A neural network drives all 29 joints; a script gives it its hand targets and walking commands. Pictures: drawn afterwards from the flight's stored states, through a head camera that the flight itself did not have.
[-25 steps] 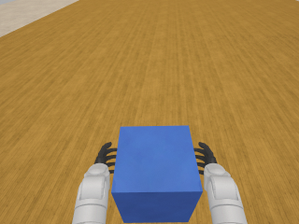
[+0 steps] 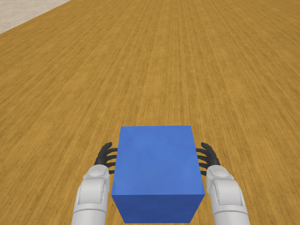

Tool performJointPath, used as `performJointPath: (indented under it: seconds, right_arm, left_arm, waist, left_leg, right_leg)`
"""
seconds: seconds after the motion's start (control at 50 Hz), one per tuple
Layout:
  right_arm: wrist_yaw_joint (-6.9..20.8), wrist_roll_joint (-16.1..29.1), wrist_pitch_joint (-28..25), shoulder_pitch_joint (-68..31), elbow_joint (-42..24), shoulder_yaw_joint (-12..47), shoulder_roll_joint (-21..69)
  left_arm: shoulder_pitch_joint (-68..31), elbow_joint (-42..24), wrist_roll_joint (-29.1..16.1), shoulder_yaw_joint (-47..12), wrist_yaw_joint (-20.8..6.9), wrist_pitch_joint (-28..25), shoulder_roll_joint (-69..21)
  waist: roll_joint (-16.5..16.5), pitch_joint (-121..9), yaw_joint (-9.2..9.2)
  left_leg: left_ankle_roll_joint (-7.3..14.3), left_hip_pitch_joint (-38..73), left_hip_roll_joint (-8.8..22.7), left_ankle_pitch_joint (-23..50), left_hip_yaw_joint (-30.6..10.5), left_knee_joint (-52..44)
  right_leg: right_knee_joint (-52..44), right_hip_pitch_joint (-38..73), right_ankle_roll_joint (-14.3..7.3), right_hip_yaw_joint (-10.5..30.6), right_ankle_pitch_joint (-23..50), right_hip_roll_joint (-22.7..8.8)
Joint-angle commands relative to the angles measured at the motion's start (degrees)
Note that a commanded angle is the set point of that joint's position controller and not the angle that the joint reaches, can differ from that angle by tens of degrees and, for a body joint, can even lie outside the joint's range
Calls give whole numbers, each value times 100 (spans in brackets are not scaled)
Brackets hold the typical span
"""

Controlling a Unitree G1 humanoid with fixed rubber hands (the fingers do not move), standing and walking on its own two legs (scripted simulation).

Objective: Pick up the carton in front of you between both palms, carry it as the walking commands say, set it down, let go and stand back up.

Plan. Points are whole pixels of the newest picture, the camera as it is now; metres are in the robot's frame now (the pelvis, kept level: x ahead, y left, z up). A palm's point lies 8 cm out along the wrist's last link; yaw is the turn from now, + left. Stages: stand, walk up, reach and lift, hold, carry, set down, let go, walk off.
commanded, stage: hold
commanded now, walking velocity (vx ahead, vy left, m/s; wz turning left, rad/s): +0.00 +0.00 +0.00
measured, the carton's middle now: (156, 176) +0.31 +0.00 -0.05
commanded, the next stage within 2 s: set down in 0.72 s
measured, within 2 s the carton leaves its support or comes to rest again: neither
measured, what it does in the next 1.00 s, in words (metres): stands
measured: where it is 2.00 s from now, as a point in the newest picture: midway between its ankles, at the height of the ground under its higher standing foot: outside the picture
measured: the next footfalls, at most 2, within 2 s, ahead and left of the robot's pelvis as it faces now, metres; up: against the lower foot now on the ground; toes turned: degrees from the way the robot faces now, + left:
none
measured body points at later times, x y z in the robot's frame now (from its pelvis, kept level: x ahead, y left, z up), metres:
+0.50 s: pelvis -0.01 -0.03 +0.00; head -0.05 -0.04 +0.45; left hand +0.28 +0.15 +0.04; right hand +0.31 -0.15 +0.04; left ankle -0.01 +0.09 -0.74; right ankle +0.06 -0.13 -0.74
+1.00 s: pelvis +0.00 -0.03 +0.00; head -0.02 -0.05 +0.45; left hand +0.31 +0.15 +0.03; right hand +0.34 -0.15 +0.02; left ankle -0.01 +0.09 -0.74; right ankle +0.06 -0.13 -0.74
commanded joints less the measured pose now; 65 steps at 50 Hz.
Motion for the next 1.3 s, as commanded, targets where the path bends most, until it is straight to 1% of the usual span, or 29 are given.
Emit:
performJointPath:
  seconds: [0.0, 0.02, 0.04, 0.06, 0.14, 0.16, 0.2, 0.32, 0.44, 0.6, 0.74, 0.78, 0.82, 0.86, 0.92, 0.98, 1.04, 1.08, 1.1, 1.14, 1.18, 1.24, 1.28]
  right_arm:
    - [1449, 1422, -271, -2495, -590, 3111, 5258]
    - [1479, 1476, -276, -2592, -563, 3133, 5242]
    - [1497, 1471, -294, -2610, -482, 3129, 5216]
    - [1495, 1491, -306, -2674, -433, 3145, 5215]
    - [1440, 1317, -317, -2627, -117, 2883, 5286]
    - [1436, 1277, -312, -2628, -48, 2826, 5318]
    - [1448, 1227, -303, -2669, 86, 2742, 5382]
    - [1539, 1225, -283, -2935, 335, 2675, 5524]
    - [1618, 1271, -275, -3168, 418, 2700, 5609]
    - [1669, 1288, -264, -3280, 523, 2678, 5648]
    - [1669, 1273, -265, -3347, 575, 2621, 5635]
    - [1670, 1216, -294, -3487, 696, 2502, 5601]
    - [1685, 1100, -367, -3724, 959, 2271, 5545]
    - [1710, 921, -495, -4042, 1350, 1931, 5468]
    - [1707, 527, -769, -4541, 1982, 1226, 5197]
    - [1568, 20, -1061, -4726, 2373, 475, 4665]
    - [1453, -429, -1464, -4572, 2643, -103, 4009]
    - [1409, -570, -1811, -4447, 2732, -223, 3733]
    - [1402, -575, -2008, -4417, 2756, -188, 3667]
    - [1412, -511, -2426, -4432, 2752, 20, 3699]
    - [1439, -345, -2825, -4567, 2729, 360, 3858]
    - [1475, -24, -3290, -4857, 2662, 1040, 4200]
    - [1478, 194, -3479, -5097, 2457, 1486, 4346]
  left_arm:
    - [-2185, -290, -1219, -2792, -1317, -297, -5274]
    - [-2141, -201, -1182, -2732, -1281, -296, -5258]
    - [-2222, -197, -1186, -2740, -1262, -301, -5240]
    - [-2297, -181, -1205, -2750, -1259, -310, -5269]
    - [-2682, -84, -1365, -2882, -1392, -310, -5360]
    - [-2750, -37, -1384, -2881, -1429, -306, -5363]
    - [-2854, 67, -1389, -2834, -1485, -301, -5367]
    - [-2998, 363, -1294, -2612, -1558, -305, -5415]
    - [-3086, 523, -1217, -2460, -1604, -326, -5478]
    - [-3202, 618, -1184, -2374, -1652, -348, -5526]
    - [-3315, 617, -1186, -2353, -1663, -352, -5526]
    - [-3471, 716, -1131, -2257, -1661, -376, -5516]
    - [-3713, 964, -1017, -2064, -1661, -436, -5532]
    - [-4019, 1350, -841, -1769, -1656, -547, -5571]
    - [-4457, 1992, -432, -1121, -1568, -781, -5473]
    - [-4662, 2318, 54, -430, -1321, -1060, -5081]
    - [-4499, 2482, 460, 149, -1091, -1447, -4531]
    - [-4346, 2490, 563, 297, -989, -1789, -4283]
    - [-4311, 2453, 552, 284, -956, -1984, -4216]
    - [-4319, 2378, 457, 94, -922, -2392, -4272]
    - [-4422, 2344, 283, -260, -895, -2780, -4466]
    - [-4683, 2227, -70, -1017, -839, -3267, -4833]
    - [-4946, 1997, -308, -1523, -785, -3469, -4998]
  waist:
    - [179, -1361, 121]
    - [164, -1274, 181]
    - [152, -1230, 168]
    - [169, -1204, 186]
    - [53, -993, -45]
    - [33, -957, -86]
    - [9, -888, -102]
    - [-35, -799, -7]
    - [-95, -855, 65]
    - [-169, -888, 60]
    - [-180, -908, 38]
    - [-166, -836, 33]
    - [-132, -713, 23]
    - [-88, -591, 6]
    - [-5, -408, -31]
    - [9, -249, -75]
    - [-5, -366, -83]
    - [-34, -629, -64]
    - [-51, -804, -54]
    - [-61, -1288, -46]
    - [-53, -1902, -62]
    - [-103, -3140, -73]
    - [-175, -4160, -107]
  left_leg:
    - [16, 271, -321, 1905, -1282, -854]
    - [6, 494, -336, 1932, -1285, -877]
    - [-33, 557, -350, 1874, -1252, -881]
    - [-48, 471, -353, 1668, -1243, -918]
    - [-63, 214, -324, 1218, -1242, -969]
    - [-64, 175, -323, 1127, -1238, -978]
    - [-62, 66, -328, 947, -1225, -1004]
    - [-24, -237, -362, 522, -1182, -1073]
    - [24, -345, -415, 295, -1142, -1072]
    - [57, -387, -470, 147, -1104, -1043]
    - [39, -387, -495, 185, -1093, -1030]
    - [35, -440, -499, 88, -1084, -1008]
    - [33, -551, -501, -110, -1071, -960]
    - [31, -698, -499, -328, -1058, -877]
    - [12, -1008, -483, -517, -1066, -682]
    - [-10, -1355, -518, -462, -1072, -413]
    - [-67, -1652, -603, -67, -1018, -92]
    - [-127, -1872, -669, 323, -964, 146]
    - [-154, -1960, -701, 506, -942, 277]
    - [-204, -2138, -772, 865, -905, 561]
    - [-267, -2385, -833, 1214, -887, 910]
    - [-390, -2859, -886, 1733, -862, 1478]
    - [-452, -3247, -912, 2030, -869, 1864]
  right_leg:
    - [-173, 1784, -121, 1037, 1403, 648]
    - [-188, 1594, -72, 1021, 1364, 682]
    - [-227, 1552, -57, 991, 1211, 733]
    - [-241, 1638, -55, 1001, 1050, 742]
    - [-306, 1760, -96, 1026, 688, 737]
    - [-323, 1773, -99, 1025, 633, 732]
    - [-353, 1830, -100, 1024, 537, 719]
    - [-422, 2077, -58, 1029, 342, 652]
    - [-512, 2214, -8, 1073, 187, 561]
    - [-625, 2261, 38, 1145, 13, 465]
    - [-646, 2304, 48, 1175, 91, 445]
    - [-619, 2253, 31, 1169, -17, 452]
    - [-567, 2136, 2, 1148, -263, 467]
    - [-472, 1966, -32, 1114, -532, 490]
    - [-222, 1632, -95, 1054, -716, 530]
    - [108, 1225, -144, 1004, -557, 593]
    - [442, 661, -137, 962, -85, 667]
    - [677, 347, -115, 953, 341, 702]
    - [814, 188, -103, 941, 543, 724]
    - [1100, -91, -89, 921, 931, 764]
    - [1452, -379, -74, 908, 1298, 801]
    - [2078, -525, -35, 900, 1990, 847]
    - [2524, -458, -19, 930, 2540, 844]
